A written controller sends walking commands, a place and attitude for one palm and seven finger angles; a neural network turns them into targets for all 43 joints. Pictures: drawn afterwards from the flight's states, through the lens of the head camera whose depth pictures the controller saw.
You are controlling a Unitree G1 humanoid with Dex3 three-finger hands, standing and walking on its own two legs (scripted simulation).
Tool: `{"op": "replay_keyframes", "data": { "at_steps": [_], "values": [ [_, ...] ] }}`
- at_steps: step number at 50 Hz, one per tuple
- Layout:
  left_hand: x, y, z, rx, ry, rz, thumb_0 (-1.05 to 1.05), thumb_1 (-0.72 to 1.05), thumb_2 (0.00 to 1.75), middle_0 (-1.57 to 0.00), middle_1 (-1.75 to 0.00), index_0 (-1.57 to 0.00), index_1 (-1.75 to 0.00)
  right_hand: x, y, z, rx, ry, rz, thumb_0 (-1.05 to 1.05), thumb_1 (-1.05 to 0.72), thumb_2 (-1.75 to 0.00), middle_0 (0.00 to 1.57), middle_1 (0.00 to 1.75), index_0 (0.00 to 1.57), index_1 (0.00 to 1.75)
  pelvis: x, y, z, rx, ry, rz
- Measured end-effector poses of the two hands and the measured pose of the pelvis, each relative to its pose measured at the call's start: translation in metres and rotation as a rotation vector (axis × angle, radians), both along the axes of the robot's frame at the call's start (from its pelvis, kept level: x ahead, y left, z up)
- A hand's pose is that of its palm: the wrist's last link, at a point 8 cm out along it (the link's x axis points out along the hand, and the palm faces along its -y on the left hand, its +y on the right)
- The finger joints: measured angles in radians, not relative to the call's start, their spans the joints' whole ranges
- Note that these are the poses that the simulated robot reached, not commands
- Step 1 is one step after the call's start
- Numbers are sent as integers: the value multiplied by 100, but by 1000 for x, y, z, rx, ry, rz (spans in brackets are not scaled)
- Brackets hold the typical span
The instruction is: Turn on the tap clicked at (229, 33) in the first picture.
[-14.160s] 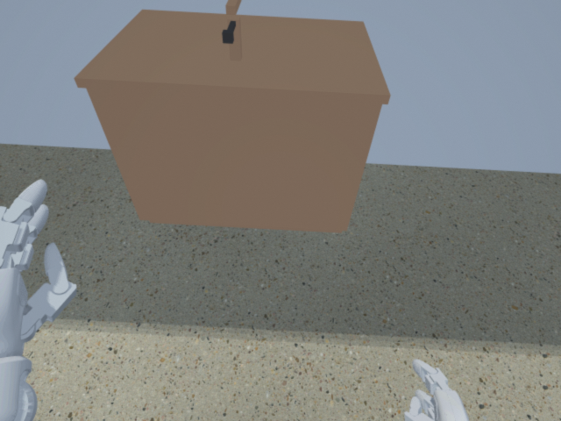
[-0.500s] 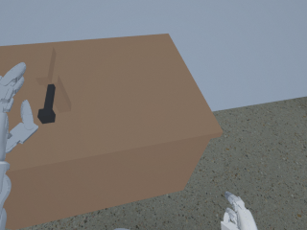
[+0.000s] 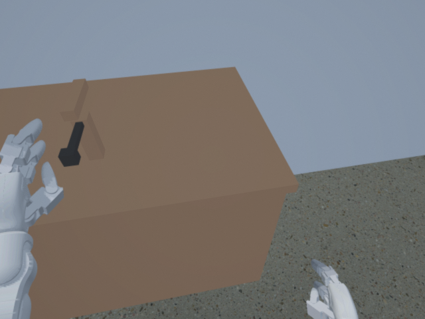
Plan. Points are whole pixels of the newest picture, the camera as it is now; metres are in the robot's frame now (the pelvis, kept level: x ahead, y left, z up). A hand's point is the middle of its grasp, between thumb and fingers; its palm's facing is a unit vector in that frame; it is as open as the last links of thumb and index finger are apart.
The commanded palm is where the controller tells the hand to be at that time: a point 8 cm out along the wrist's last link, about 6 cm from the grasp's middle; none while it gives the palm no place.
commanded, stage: turn the palm inward beside the body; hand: left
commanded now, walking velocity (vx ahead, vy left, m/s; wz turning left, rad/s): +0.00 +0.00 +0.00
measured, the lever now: (69, 156) +0.35 +0.34 +0.12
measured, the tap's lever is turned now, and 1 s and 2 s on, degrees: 0 0 0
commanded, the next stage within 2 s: reach beside the lever's end, fingers flat in 1.64 s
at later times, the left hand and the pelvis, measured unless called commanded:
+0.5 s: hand (79, 194) +0.24 +0.24 +0.17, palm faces +0.42 -0.87 -0.25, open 7.4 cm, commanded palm +0.19 +0.28 +0.18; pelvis +0.04 +0.00 +0.00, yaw +0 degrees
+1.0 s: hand (70, 207) +0.22 +0.25 +0.16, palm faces +0.45 -0.88 -0.15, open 7.4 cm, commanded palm +0.16 +0.28 +0.18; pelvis +0.03 +0.01 +0.00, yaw +0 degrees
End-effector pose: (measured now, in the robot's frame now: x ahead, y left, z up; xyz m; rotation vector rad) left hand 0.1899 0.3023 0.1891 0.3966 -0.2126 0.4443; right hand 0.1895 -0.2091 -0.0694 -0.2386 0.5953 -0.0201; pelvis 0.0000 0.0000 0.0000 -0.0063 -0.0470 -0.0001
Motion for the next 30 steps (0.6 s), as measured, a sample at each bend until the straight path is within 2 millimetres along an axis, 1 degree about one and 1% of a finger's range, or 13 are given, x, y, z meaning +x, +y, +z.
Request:
{"op": "replay_keyframes", "data": {
  "at_steps": [3,6,13,17,22,26,30],
  "values": [
    [6,-9,-2,-10,41,-41,2,90,90,-20,-30,-21,-30,3,-3,0,20,-18,-23,2,-90,-90,20,30,20,30,6,-4,1,3,8,-10],
    [7,-15,-1,-23,41,-57,2,90,90,-20,-30,-21,-31,5,-9,1,28,-29,-44,2,-90,-90,20,30,21,30,13,-7,1,4,18,-18],
    [1,-14,-4,-52,29,-15,2,89,90,-21,-30,-21,-31,13,-28,-1,-1,-22,-65,2,-90,-90,20,30,20,30,29,-10,0,8,39,-15],
    [0,-15,-9,-77,38,-7,2,90,90,-20,-30,-21,-31,18,-34,-2,-20,-25,-68,2,-90,-90,20,30,20,30,35,-9,-1,9,48,-9],
    [5,-20,-13,-95,40,-20,2,90,90,-20,-30,-21,-31,27,-31,0,-20,-46,-67,2,-90,-90,20,30,20,30,40,-7,-2,10,57,-7],
    [7,-24,-11,-108,32,-31,2,90,90,-20,-30,-21,-31,33,-22,3,-1,-70,-60,2,-90,-90,20,30,20,30,43,-4,-2,10,62,-9],
    [6,-22,-12,-131,38,-23,2,90,90,-20,-30,-21,-31,38,-11,5,19,-85,-51,2,-90,-90,20,30,20,30,44,-1,-2,9,61,-11]
  ]
}}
